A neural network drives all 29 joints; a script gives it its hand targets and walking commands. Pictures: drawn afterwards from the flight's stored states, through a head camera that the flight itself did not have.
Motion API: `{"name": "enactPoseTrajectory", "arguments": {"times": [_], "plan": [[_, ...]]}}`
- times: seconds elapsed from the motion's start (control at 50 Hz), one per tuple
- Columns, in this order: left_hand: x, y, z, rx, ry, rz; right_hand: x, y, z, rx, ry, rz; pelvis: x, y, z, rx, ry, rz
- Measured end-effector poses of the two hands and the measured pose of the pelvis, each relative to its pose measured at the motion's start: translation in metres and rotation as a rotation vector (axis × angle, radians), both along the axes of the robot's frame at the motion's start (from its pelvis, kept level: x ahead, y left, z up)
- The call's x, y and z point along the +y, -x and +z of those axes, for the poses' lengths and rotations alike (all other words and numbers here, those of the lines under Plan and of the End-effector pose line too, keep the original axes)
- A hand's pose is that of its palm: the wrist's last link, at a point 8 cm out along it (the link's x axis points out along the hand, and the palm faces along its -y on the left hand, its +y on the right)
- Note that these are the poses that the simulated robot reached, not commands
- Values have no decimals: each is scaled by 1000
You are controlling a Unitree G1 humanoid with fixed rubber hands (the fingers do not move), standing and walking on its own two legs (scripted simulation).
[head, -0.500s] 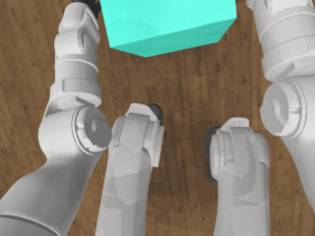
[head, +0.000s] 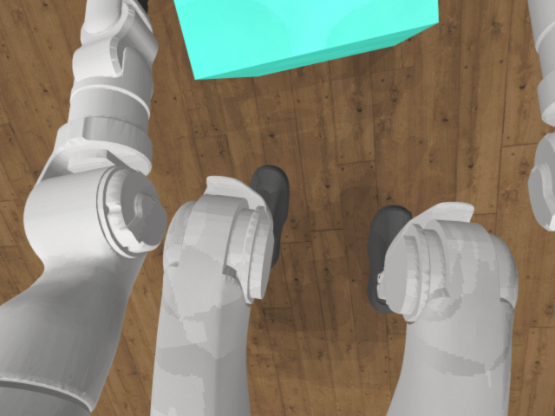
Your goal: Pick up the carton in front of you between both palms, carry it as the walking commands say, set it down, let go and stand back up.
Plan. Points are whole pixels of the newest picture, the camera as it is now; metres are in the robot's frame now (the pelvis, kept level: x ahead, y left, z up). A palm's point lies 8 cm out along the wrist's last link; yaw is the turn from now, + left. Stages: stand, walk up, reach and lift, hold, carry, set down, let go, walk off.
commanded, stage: set down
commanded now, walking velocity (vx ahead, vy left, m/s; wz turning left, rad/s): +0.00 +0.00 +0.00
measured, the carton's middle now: out of the picture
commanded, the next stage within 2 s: let go in 1.06 s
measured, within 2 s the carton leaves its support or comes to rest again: neither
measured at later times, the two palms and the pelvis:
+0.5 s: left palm out of the picture +0.52 +0.25 -0.03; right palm out of the picture +0.62 -0.11 -0.03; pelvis +0.00 +0.01 +0.07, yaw +1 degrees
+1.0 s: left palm out of the picture +0.51 +0.27 +0.12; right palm out of the picture +0.62 -0.12 +0.13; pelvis +0.02 +0.01 +0.21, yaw +0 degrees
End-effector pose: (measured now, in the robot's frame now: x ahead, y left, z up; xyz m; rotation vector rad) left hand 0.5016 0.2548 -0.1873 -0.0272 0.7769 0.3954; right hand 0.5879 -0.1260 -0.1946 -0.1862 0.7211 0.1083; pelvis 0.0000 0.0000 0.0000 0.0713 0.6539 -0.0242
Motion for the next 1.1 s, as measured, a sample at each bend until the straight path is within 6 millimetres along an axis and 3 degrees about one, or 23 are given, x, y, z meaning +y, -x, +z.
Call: {"name": "enactPoseTrajectory", "arguments": {"times": [0.12, 0.22, 0.34, 0.42, 0.58, 0.72, 0.86, 0.96, 1.1], "plan": [[-2, -17, 18, -85, 11, -16, 12, -17, 29, -78, -29, 12, 7, 2, -4, -2, 13, 5], [0, -16, 54, -132, 12, 2, 27, -24, 69, -119, -15, 33, 10, 5, 6, -5, 22, 23], [11, -6, 108, -122, 5, 32, 28, -24, 122, -67, 2, 15, 9, 6, 40, 32, 27, 38], [8, -11, 136, -132, 10, 19, 23, -24, 147, -49, -5, 1, 8, 3, 61, 76, 33, 45], [-10, -21, 173, -143, 5, -13, 4, -28, 184, -85, -9, -13, 9, -4, 90, 134, 37, 41], [3, -11, 216, -135, -29, 8, 2, -26, 220, -96, -17, 8, 7, -11, 129, 176, 25, 31], [14, -10, 270, -149, -3, 15, 12, -29, 276, -73, -10, 26, 5, -19, 171, 191, 27, 34], [13, -8, 298, -152, 9, 11, 12, -30, 310, -65, -8, 20, 6, -23, 201, 186, 42, 40], [4, -6, 330, -147, 6, -10, -1, -23, 344, -63, -8, 6, 12, -27, 238, 167, 55, 34]]}}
